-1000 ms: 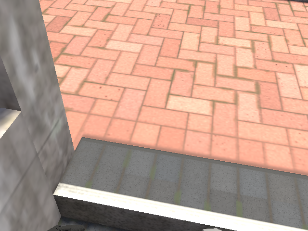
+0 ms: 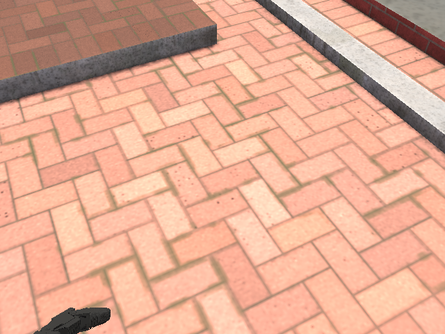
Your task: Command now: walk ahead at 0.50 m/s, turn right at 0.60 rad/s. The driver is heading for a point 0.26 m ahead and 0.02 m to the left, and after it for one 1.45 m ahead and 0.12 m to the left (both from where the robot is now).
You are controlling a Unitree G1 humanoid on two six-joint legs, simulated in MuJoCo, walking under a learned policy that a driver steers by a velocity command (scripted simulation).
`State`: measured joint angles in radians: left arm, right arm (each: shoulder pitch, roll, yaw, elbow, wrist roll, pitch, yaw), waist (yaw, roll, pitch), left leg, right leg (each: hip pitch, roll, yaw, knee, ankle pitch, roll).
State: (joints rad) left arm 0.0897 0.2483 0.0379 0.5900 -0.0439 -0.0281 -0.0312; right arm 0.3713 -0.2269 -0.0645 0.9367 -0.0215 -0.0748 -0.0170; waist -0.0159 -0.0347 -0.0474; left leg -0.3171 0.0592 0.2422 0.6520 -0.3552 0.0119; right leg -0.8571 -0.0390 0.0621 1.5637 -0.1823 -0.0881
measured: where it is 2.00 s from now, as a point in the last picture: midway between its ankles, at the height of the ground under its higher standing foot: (194, 196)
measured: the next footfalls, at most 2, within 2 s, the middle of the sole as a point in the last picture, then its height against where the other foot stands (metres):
right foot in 0.26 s outside the picture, level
left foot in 0.80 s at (207, 290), level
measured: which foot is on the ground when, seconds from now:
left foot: down 0.00-0.28, up 0.30-0.78, down 0.80-1.00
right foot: up 0.00-0.24, down 0.26-0.80, up 0.82-1.00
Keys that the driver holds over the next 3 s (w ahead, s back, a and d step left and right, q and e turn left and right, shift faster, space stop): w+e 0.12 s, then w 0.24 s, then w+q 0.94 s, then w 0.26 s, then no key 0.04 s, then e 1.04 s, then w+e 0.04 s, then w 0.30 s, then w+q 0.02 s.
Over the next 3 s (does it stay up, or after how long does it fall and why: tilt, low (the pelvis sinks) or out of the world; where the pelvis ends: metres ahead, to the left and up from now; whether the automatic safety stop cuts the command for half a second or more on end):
stays up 1.11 0.10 0.03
